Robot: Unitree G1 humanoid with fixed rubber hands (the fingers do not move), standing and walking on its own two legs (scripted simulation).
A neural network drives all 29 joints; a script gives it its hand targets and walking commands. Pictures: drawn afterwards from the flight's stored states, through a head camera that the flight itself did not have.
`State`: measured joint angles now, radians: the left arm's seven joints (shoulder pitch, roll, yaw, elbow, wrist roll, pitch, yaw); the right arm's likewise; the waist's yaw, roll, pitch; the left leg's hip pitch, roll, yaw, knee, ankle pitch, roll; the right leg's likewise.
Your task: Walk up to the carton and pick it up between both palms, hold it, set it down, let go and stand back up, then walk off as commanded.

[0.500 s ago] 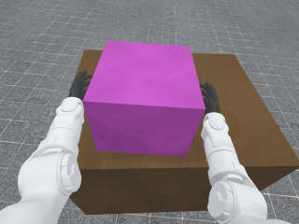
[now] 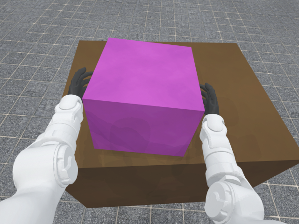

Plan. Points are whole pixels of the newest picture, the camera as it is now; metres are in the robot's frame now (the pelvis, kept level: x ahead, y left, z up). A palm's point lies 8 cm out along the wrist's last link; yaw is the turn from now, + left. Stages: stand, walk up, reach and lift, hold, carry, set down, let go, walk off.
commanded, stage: set down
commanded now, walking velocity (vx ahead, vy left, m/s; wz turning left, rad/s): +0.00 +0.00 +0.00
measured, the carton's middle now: (145, 95) +0.50 +0.00 +0.03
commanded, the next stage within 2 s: none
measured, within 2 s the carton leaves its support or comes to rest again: rests again in 1.32 s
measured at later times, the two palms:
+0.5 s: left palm (76, 101) +0.44 +0.19 +0.07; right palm (208, 115) +0.39 -0.17 +0.06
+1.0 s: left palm (77, 103) +0.44 +0.19 +0.06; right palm (208, 116) +0.39 -0.17 +0.06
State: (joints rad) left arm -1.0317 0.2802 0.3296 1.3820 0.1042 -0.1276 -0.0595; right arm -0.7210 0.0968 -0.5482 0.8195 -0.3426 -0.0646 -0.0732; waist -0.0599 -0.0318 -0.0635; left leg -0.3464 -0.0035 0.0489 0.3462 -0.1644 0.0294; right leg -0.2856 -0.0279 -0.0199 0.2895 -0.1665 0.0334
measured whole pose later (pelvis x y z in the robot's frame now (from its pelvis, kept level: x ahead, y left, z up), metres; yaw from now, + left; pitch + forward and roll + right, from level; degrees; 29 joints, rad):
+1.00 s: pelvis -0.01 +0.00 +0.00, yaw +1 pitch +12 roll -1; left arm -1.03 0.29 0.42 1.39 0.20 -0.19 -0.08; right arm -0.77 0.15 -0.69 0.84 -0.48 -0.15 -0.05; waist -0.07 -0.05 -0.05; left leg -0.42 0.01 0.06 0.37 -0.15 0.03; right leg -0.37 -0.03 -0.05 0.33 -0.17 0.02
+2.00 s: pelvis -0.01 -0.01 -0.01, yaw +1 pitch +16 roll -1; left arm -1.09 0.34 0.27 1.52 0.07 -0.28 -0.08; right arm -0.83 0.04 -0.55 1.08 -0.29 -0.20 -0.10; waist -0.10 -0.05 -0.10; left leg -0.56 0.02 0.06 0.45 -0.18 0.02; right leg -0.50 -0.03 -0.06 0.41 -0.20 0.02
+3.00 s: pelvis -0.04 +0.00 -0.03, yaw -1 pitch +20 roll -2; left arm -0.89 0.43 -0.12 1.36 -0.39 -0.27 -0.12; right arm -0.71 -0.19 0.07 1.04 0.34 -0.21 -0.16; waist -0.07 0.00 -0.19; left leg -0.75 0.02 0.03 0.64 -0.23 0.02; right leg -0.70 -0.01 -0.04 0.59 -0.24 0.02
